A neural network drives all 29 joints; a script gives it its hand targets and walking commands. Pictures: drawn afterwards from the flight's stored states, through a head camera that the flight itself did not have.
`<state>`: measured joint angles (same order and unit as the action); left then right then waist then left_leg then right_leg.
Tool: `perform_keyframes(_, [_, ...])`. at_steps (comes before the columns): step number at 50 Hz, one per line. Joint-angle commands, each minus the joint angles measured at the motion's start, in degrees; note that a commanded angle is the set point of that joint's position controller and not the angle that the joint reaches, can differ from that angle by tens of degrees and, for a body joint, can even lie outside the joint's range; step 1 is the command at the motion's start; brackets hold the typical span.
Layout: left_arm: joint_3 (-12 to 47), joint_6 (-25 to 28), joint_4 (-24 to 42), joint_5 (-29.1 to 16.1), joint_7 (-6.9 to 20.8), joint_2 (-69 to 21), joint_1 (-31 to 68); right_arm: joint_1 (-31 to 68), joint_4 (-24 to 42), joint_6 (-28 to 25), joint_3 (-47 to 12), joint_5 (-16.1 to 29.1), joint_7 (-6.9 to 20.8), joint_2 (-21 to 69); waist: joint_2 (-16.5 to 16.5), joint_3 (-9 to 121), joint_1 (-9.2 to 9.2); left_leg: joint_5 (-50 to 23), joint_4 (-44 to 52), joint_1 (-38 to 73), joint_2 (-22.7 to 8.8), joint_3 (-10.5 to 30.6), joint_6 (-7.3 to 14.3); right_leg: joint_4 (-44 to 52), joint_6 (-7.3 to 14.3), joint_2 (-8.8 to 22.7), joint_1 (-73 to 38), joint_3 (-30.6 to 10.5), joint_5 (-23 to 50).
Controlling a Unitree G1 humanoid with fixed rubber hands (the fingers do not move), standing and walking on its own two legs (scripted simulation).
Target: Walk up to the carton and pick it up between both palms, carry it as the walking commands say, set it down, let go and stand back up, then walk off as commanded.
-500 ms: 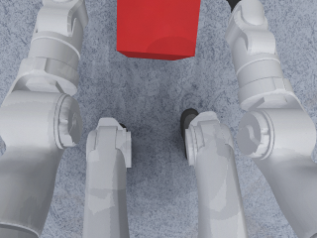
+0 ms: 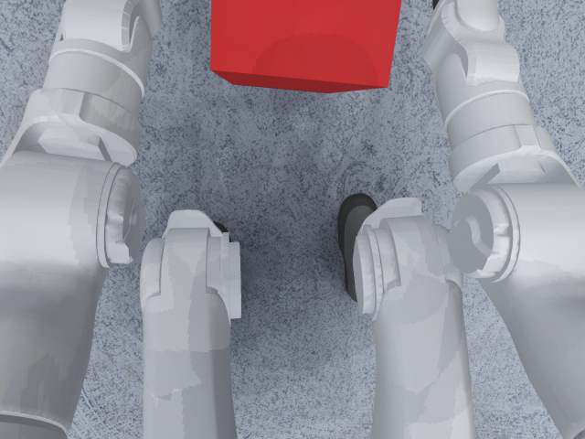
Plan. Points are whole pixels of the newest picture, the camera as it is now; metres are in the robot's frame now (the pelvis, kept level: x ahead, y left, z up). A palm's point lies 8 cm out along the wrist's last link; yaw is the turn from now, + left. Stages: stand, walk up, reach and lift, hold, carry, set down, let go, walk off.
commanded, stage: reach and lift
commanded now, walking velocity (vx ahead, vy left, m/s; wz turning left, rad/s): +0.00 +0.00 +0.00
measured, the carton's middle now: out of the picture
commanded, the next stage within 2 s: none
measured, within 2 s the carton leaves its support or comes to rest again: leaves its support in 1.16 s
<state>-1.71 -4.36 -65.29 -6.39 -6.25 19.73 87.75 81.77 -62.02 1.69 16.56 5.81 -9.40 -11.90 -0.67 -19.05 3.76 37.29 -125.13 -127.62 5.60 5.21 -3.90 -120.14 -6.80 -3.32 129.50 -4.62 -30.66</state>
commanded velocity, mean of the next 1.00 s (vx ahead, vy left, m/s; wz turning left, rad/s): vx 0.00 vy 0.00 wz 0.00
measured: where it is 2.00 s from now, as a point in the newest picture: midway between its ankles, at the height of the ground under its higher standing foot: (288, 279)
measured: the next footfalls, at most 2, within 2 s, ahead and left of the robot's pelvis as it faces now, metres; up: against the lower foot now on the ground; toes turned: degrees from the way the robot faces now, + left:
none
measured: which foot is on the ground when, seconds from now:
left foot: down 0.00-1.00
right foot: down 0.00-1.00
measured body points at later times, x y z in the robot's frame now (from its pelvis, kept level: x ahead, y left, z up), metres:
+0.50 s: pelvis -0.01 +0.00 +0.01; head +0.37 +0.01 +0.24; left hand +0.57 +0.10 -0.18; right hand +0.54 -0.15 -0.18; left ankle +0.09 +0.13 -0.35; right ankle +0.12 -0.15 -0.35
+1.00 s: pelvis +0.01 +0.00 +0.00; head +0.38 +0.02 +0.25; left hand +0.57 +0.10 -0.18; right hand +0.54 -0.15 -0.18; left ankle +0.09 +0.13 -0.35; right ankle +0.12 -0.15 -0.35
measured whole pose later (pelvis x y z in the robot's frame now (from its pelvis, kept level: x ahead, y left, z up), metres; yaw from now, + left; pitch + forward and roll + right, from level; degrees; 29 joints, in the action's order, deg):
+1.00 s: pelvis +0.01 +0.00 +0.00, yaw +1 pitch +41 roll -4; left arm -15.1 -10.5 -58.1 8.1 -7.4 8.8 83.8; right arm 77.5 -50.6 12.2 27.6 -8.1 -6.0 -3.5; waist 1.4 -16.0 4.7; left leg 38.3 -126.4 -128.3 8.4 6.0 -3.8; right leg -121.9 -8.6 -5.5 128.2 -6.0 -34.4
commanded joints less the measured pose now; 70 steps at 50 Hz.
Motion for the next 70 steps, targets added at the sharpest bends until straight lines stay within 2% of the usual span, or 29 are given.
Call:
perform_keyframes(1, [-0.34,0.93,5.44,0.11,-0.06,3.09,16.12,12.15,5.5,-1.0,0.31,-0.2,0.22,-6.11,6.76,69.68,2.46,-22.75,12.3,31.98,-1.27,-6.93,0.57,5.08,2.33,-1.11,-37.16,10.91,22.45])
perform_keyframes(10, [0.06,0.6,4.4,0.24,0.22,2.16,18.07,14.62,5.03,-0.46,-0.88,-0.03,0.58,-4.26,5.87,67.94,2.05,-19.14,13.26,30.62,-1.1,-7.09,1.01,6.26,2.15,-1.3,-37.17,10.89,19.34])
perform_keyframes(20, [-2.64,0.17,5.33,4.5,0.12,-2.05,19.16,15.68,5.98,-0.02,1.87,-4.9,0.0,0.16,5.7,66.6,2.16,-17.66,13.37,30.37,0.2,-7.53,0.94,6.94,1.77,-2.86,-39.62,10.73,18.39])
perform_keyframes(22, [-2.72,0.08,5.96,5.35,0.19,-4.58,19.82,16.21,6.52,0.1,1.66,-5.33,0.17,3.33,5.57,66.77,1.78,-18.23,13.27,30.92,0.57,-7.58,1.04,6.86,1.71,-3.36,-40.29,10.7,18.93])
perform_keyframes(25, [-1.97,-0.39,5.89,6.39,1.89,-14.05,21.09,19.69,7.72,0.74,-0.16,-5.61,2.02,12.46,5.54,66.28,1.09,-19.49,12.93,30.74,1.25,-7.48,1.43,6.5,1.77,-4.06,-39.98,10.68,19.67])
perform_keyframes(27, [-1.94,-0.97,5.39,7.74,3.99,-22.39,21.72,22.59,8.54,1.6,-1.14,-6.48,4.22,20.03,5.7,65.25,0.93,-19.85,12.64,30.24,1.81,-7.36,1.66,6.16,1.93,-4.46,-38.93,10.75,19.37])
perform_keyframes(32, [0.6,-3.43,4.0,10.49,11.27,-50.46,24.69,31.47,11.48,4.71,-5.59,-8.13,12.33,45.98,6.89,63.09,1.12,-20.06,11.62,28.58,3.48,-7.63,2.17,4.43,2.79,-5.69,-35.31,11.31,17.66])
perform_keyframes(36, [0.26,-4.71,5.1,11.83,13.21,-58.13,23.59,31.7,13.68,6.24,-5.86,-9.25,15.7,52.75,8.1,63.02,0.59,-21.05,11.12,27.92,4.17,-8.22,2.47,3.63,3.32,-6.19,-32.06,11.88,17.25])
perform_keyframes(39, [0.77,-5.13,6.41,11.69,13.77,-60.87,22.79,30.28,14.13,7.01,-5.81,-9.71,16.75,54.68,8.41,63.06,1.71,-22.84,10.76,28.43,4.5,-8.04,2.45,3.34,3.48,-6.24,-30.62,12.4,18.52])
perform_keyframes(44, [2.48,-5.56,7.44,11.04,13.69,-63.38,21.2,28.67,15.54,7.5,-6.77,-9.73,17.33,55.71,9.14,64.15,3.08,-25.94,10.39,30.39,4.93,-7.68,2.17,3.29,3.48,-6.01,-29.21,12.83,20.6])
perform_keyframes(49, [4.02,-5.52,7.9,10.21,12.94,-64.43,20.56,29.59,17.93,7.39,-8.98,-8.64,17.27,55.57,8.81,65.42,3.56,-27.67,10.24,31.28,5.16,-7.28,2.2,3.61,3.16,-5.71,-29.4,12.87,22.3])
perform_keyframes(60, [8.11,-6.21,12.38,7.56,11.04,-66.69,24.88,37.52,25.73,8.41,-16.24,-3.69,15.89,57.64,7.53,79.07,2.68,-27.8,10.8,36.33,4.94,-8.42,2.31,5.29,2.1,-5.65,-38.15,12.69,24.46])
perform_keyframes(64, [6.58,-7.74,10.84,8.49,11.66,-68.16,24.64,38.28,25.51,9.99,-16.07,-4.9,15.65,58.88,6.94,79.97,2.91,-24.4,11.96,34.77,5.01,-9.52,2.33,6.9,1.99,-5.77,-39.88,12.82,21.87])
perform_keyframes(70, [4.55,-10.11,8.08,9.44,12.91,-71.78,22.89,39.89,27.02,11.64,-15.33,-7.28,15.48,59.52,6.1,81.97,4.4,-22.07,13.8,33.58,5.35,-9.9,2.32,9.08,2.04,-5.62,-41.05,13.48,19.57])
